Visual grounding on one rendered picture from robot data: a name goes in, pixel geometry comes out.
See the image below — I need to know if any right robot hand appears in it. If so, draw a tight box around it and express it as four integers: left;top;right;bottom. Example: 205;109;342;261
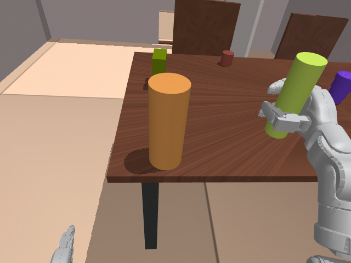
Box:
258;78;338;139

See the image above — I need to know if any left robot hand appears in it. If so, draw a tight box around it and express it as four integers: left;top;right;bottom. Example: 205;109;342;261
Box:
50;225;75;263

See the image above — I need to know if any table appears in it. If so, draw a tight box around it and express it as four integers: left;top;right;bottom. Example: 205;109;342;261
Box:
106;52;351;249

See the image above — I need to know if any right robot arm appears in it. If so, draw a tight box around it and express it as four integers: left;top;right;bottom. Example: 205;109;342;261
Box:
304;123;351;263

